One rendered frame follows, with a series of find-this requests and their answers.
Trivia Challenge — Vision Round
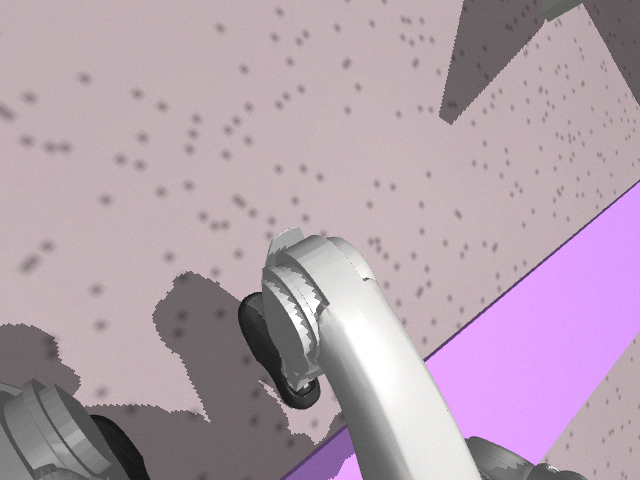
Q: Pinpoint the right robot foot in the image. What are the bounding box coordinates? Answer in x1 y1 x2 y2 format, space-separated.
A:
238 292 320 410

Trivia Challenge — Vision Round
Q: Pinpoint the right robot hand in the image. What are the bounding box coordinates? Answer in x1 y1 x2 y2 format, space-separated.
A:
464 436 535 480

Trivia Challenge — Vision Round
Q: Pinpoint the left robot foot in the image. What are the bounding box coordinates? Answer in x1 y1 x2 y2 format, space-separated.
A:
90 415 150 480

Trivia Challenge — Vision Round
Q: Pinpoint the right robot arm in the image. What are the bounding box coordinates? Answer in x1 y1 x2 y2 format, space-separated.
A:
527 463 588 480

